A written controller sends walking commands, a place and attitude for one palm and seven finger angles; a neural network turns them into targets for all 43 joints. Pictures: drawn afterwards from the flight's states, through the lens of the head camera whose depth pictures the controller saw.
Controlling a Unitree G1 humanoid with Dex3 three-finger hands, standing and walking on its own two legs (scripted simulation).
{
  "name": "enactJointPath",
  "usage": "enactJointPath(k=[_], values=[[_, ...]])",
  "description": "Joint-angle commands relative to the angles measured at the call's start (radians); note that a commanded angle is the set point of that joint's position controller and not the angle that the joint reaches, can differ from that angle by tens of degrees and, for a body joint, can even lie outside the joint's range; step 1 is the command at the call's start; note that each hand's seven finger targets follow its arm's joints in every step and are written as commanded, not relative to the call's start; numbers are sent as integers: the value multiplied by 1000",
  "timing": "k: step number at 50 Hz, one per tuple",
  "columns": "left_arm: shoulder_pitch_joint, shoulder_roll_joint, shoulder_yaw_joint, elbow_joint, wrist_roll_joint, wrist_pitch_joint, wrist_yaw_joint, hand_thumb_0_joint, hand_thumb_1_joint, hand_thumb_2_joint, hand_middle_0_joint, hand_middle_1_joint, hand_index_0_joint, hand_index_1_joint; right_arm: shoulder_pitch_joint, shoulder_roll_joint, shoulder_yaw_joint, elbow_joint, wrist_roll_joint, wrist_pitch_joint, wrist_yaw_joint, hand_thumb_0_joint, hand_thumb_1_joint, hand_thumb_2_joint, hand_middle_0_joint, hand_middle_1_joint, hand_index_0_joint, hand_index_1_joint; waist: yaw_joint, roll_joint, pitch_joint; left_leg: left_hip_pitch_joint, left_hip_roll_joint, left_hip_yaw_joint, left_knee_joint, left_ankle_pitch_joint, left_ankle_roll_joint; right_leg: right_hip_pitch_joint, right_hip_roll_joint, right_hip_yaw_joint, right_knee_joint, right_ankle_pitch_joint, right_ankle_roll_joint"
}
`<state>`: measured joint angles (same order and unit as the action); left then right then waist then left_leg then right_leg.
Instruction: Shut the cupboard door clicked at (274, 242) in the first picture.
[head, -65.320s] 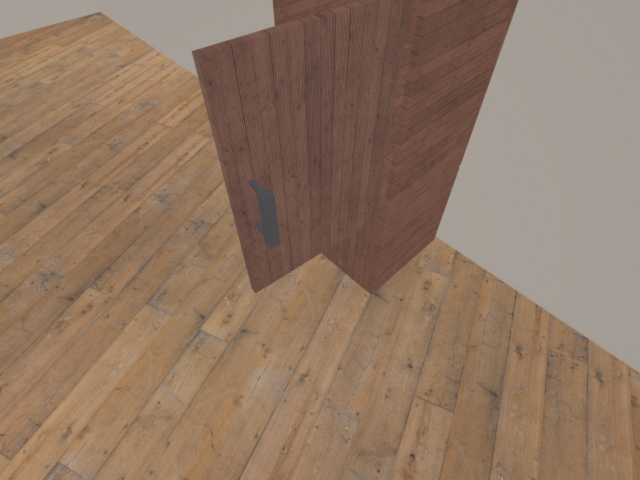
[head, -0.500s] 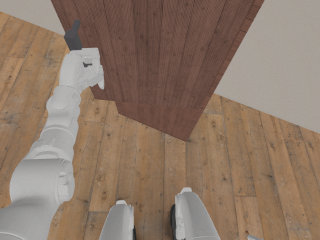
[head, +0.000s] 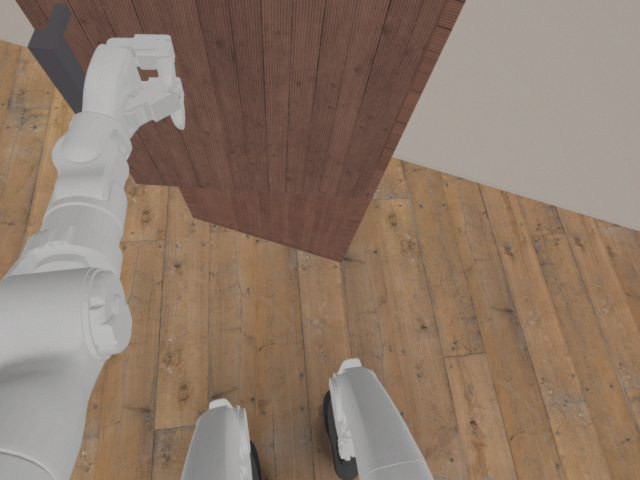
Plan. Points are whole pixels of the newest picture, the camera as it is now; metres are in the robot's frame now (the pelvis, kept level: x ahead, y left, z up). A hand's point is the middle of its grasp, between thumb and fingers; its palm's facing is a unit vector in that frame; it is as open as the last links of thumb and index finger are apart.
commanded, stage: push the door shut along its arc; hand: left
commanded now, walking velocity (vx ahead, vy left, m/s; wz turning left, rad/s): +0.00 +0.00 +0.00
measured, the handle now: (84, 78) +0.58 +0.18 +0.07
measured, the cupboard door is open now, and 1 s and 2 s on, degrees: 15 3 3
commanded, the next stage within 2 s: pull the fist back off the door in 0.52 s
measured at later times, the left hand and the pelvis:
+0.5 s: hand (185, 81) +0.57 +0.07 +0.08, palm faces -0.37 -0.93 -0.05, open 3.5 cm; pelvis -0.01 +0.00 -0.02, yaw +1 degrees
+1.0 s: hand (219, 64) +0.60 +0.03 +0.06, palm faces +0.08 -1.00 -0.06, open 3.2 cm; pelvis +0.00 +0.00 -0.01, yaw +0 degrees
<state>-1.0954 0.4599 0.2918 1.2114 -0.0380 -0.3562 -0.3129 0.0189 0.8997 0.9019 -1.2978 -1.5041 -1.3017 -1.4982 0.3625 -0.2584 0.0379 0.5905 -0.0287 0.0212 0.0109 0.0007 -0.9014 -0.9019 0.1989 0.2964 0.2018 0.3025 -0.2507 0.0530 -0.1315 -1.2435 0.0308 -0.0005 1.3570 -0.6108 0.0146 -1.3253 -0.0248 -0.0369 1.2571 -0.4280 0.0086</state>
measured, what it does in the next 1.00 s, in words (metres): stands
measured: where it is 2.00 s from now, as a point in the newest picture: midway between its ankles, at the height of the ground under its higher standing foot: (297, 476)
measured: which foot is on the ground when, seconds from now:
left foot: down 0.00-1.00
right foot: down 0.00-1.00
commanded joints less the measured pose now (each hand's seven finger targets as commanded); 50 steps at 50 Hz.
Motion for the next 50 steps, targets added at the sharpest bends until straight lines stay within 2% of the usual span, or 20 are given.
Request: enactJointPath(k=[1,8,13,20,25,26,27,28,31,32,33,34,35,37,38,40,42,44,48,50], values=[[-467,198,22,-212,-22,-37,-24,0,900,900,-1300,-1500,-1300,-1500,187,-185,-72,-44,6,-16,-19,0,-900,-900,200,300,200,300,-19,69,-599,284,-21,-50,-156,429,18,417,43,11,-119,282,-36],[-605,160,-38,-228,-29,-15,-55,0,900,900,-1300,-1500,-1300,-1500,205,-185,-73,-13,3,-34,-29,0,-900,-900,200,300,200,300,-55,107,-600,314,-24,-58,-142,408,21,366,46,5,-129,248,-39],[-730,88,-106,-179,-25,4,-56,0,900,900,-1300,-1500,-1300,-1500,207,-192,-71,21,-5,-52,-36,0,-900,-900,200,300,200,300,-110,141,-550,338,-22,-78,-128,363,24,242,49,-11,-132,173,-43],[-835,101,-118,-167,-12,14,-66,0,900,900,-1300,-1500,-1300,-1500,212,-200,-66,39,-16,-79,-40,0,-900,-900,200,300,200,300,-132,203,-606,345,-22,-90,-98,371,23,196,52,-19,-100,170,-53],[-882,72,-145,-126,6,43,-65,0,900,900,-1300,-1500,-1300,-1500,212,-202,-64,50,-20,-88,-39,0,-900,-900,200,300,200,300,-158,228,-590,337,-21,-96,-89,343,23,140,56,-28,-91,146,-54],[-881,86,-134,-105,8,54,-64,0,900,900,-1300,-1500,-1300,-1500,217,-205,-62,52,-21,-89,-41,0,-900,-900,200,300,200,300,-166,199,-566,310,-21,-95,-88,323,26,141,57,-31,-94,136,-52],[-907,109,-126,-118,12,55,-63,0,900,900,-1300,-1500,-1300,-1500,220,-207,-60,53,-21,-90,-43,0,-900,-900,200,300,200,300,-170,207,-571,295,-21,-90,-84,312,28,144,58,-27,-92,130,-52],[-909,93,-138,-94,18,65,-63,0,900,900,-1300,-1500,-1300,-1500,218,-205,-58,53,-22,-93,-43,0,-900,-900,200,300,200,300,-175,214,-562,285,-23,-89,-84,296,29,134,58,-28,-93,119,-53],[-953,108,-135,-110,26,71,-66,0,900,900,-1300,-1500,-1300,-1500,230,-207,-58,63,-27,-101,-45,0,-900,-900,200,300,200,300,-185,243,-604,310,-21,-98,-74,323,28,114,58,-35,-78,135,-55],[-922,156,78,-107,-40,82,139,0,900,900,-1300,-1500,-1300,-1500,277,-196,-40,18,-54,-109,-33,0,-900,-900,200,300,200,300,-115,283,-612,268,-13,-113,-105,277,8,126,48,-24,-81,123,-46],[-878,97,37,-51,-12,91,243,0,900,900,-1300,-1500,-1300,-1500,261,-187,-35,23,-58,-107,-14,0,-900,-900,200,300,200,300,-122,263,-599,263,-6,-133,-122,252,-2,115,48,-30,-71,106,-39],[-871,59,60,-33,-10,84,328,0,900,900,-1300,-1500,-1300,-1500,276,-184,-41,26,-72,-107,3,0,-900,-900,200,300,200,300,-131,194,-580,256,-6,-147,-131,238,-2,112,50,-35,-75,99,-29],[-875,11,50,-39,9,72,411,0,900,900,-1300,-1500,-1300,-1500,276,-179,-45,23,-84,-103,19,0,-900,-900,200,300,200,300,-136,177,-567,241,-6,-136,-131,241,-2,116,46,-33,-83,102,-22],[-897,14,67,-105,98,2,585,0,900,900,-1300,-1500,-1300,-1500,285,-169,-53,14,-118,-103,55,0,-900,-900,200,300,200,300,-107,241,-646,270,-16,-118,-114,288,-14,121,45,-32,-69,123,-20],[-896,27,47,-94,167,-30,642,0,900,900,-1300,-1500,-1300,-1500,293,-169,-60,27,-129,-97,72,0,-900,-900,200,300,200,300,-114,239,-663,287,-14,-114,-104,322,-19,119,44,-33,-66,135,-19],[-865,37,4,-60,263,-72,679,0,900,900,-1300,-1500,-1300,-1500,311,-174,-75,36,-133,-80,95,0,-900,-900,200,300,200,300,-125,196,-673,274,-13,-95,-100,348,-13,171,43,-27,-80,152,-18],[-863,49,-22,-81,280,-87,656,0,900,900,-1300,-1500,-1300,-1500,315,-174,-83,38,-123,-63,103,0,-900,-900,200,300,200,300,-123,192,-692,261,-19,-76,-120,334,-6,251,41,-16,-109,166,-20],[-812,84,12,-79,243,-81,610,0,900,900,-1300,-1500,-1300,-1500,318,-176,-83,29,-108,-50,97,0,-900,-900,200,300,200,300,-103,159,-718,250,-23,-69,-147,333,-1,346,43,-10,-128,197,-24],[-713,51,34,-85,148,-65,552,0,900,900,-1300,-1500,-1300,-1500,303,-162,-76,16,-84,-33,83,0,-900,-900,200,300,200,300,-80,93,-651,206,-27,-48,-191,294,5,440,44,1,-170,206,-19],[-650,37,54,-137,119,-98,550,0,900,900,-1300,-1500,-1300,-1500,298,-154,-76,1,-84,-36,81,0,-900,-900,200,300,200,300,-47,99,-679,237,-30,-39,-200,340,3,477,44,6,-169,259,-22]])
